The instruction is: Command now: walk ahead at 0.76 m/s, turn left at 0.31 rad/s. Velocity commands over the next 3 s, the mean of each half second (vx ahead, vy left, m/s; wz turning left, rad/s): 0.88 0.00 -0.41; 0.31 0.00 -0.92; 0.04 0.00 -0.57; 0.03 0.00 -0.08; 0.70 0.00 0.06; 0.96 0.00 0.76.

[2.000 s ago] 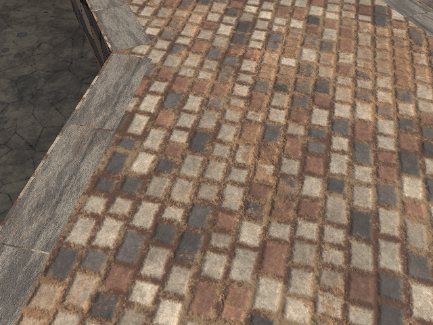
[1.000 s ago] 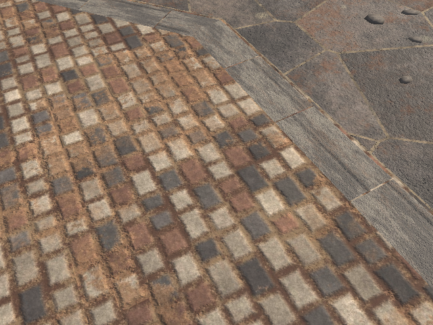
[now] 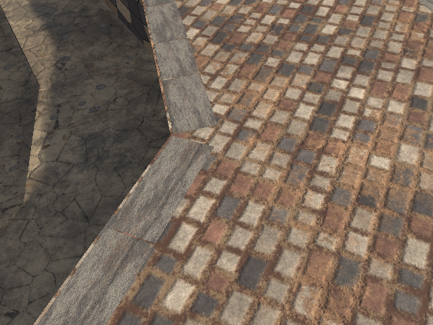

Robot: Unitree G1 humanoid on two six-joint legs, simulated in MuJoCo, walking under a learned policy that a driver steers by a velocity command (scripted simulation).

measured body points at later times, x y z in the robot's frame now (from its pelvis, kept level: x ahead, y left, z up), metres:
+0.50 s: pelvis +0.32 +0.03 -0.01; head +0.34 +0.03 +0.44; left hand +0.54 +0.27 -0.11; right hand +0.27 -0.25 -0.13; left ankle +0.23 +0.17 -0.74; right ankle +0.38 -0.09 -0.66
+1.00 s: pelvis +0.59 -0.04 -0.01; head +0.62 -0.09 +0.44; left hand +0.90 +0.09 -0.08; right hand +0.60 -0.39 -0.08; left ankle +0.84 +0.02 -0.68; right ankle +0.59 -0.10 -0.74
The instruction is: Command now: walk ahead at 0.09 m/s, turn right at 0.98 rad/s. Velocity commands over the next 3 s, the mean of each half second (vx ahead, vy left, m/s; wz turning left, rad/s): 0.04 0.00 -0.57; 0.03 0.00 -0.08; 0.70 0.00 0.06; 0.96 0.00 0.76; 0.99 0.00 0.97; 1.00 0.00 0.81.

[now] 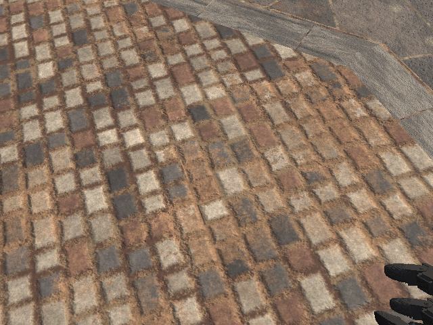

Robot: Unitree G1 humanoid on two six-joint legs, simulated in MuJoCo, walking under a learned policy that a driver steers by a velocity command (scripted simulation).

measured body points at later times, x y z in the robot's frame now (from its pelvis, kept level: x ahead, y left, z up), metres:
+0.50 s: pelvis +0.07 +0.05 +0.00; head +0.10 +0.03 +0.44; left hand +0.29 +0.26 -0.10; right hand +0.13 -0.25 -0.11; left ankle +0.17 +0.16 -0.73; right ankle +0.03 -0.07 -0.74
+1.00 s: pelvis +0.11 +0.02 +0.00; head +0.11 +0.02 +0.45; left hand +0.27 +0.24 -0.12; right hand +0.14 -0.26 -0.12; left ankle +0.17 +0.16 -0.73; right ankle +0.03 -0.06 -0.73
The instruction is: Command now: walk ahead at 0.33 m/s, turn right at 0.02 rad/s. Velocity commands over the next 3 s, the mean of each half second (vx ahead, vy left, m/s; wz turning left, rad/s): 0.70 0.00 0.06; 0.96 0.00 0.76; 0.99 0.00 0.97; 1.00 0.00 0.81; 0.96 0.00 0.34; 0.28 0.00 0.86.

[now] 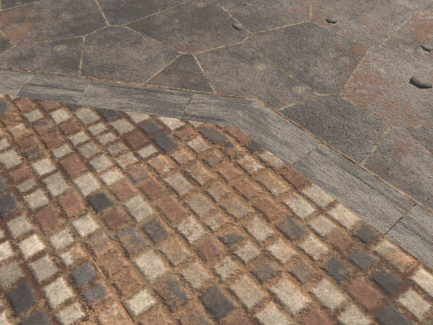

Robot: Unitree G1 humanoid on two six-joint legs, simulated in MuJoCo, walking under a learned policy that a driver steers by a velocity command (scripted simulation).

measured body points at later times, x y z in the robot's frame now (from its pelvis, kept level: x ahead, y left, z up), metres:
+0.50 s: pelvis +0.25 +0.07 +0.01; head +0.27 +0.08 +0.46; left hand +0.47 +0.30 -0.08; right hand +0.18 -0.18 -0.12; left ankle +0.10 +0.15 -0.73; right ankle +0.42 -0.08 -0.67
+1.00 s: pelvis +0.67 +0.11 -0.01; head +0.68 +0.13 +0.44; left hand +0.49 +0.33 -0.14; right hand +0.99 +0.00 -0.07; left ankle +0.82 +0.28 -0.67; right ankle +0.54 -0.05 -0.73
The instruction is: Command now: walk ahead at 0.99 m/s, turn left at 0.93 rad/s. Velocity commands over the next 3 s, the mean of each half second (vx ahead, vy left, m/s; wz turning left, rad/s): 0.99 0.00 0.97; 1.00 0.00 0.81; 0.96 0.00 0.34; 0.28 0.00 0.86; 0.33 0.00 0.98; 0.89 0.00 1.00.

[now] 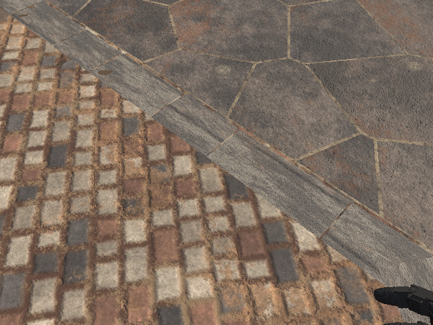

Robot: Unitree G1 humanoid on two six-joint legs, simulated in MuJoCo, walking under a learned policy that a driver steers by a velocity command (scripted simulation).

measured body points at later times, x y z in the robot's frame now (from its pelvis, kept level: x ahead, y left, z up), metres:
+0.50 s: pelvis +0.47 +0.05 +0.00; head +0.51 +0.07 +0.45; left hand +0.65 +0.35 -0.05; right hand +0.56 -0.25 -0.12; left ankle +0.26 +0.04 -0.72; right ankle +0.72 -0.01 -0.70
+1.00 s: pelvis +0.85 +0.29 -0.02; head +0.87 +0.32 +0.43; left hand +0.58 +0.37 -0.15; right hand +1.18 +0.37 -0.08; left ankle +0.89 +0.41 -0.73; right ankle +0.75 +0.00 -0.67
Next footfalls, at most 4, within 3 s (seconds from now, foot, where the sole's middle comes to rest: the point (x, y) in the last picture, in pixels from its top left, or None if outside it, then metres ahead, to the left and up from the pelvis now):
0.12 left None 0.29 0.05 -0.76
0.52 right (232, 239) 0.76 0.01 -0.76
0.98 left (115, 194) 0.91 0.44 -0.76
1.40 right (77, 110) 1.34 0.70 -0.76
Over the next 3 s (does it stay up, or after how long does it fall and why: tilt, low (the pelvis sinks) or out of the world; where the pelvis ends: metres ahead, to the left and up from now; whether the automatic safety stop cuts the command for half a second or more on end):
stays up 1.03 1.26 0.00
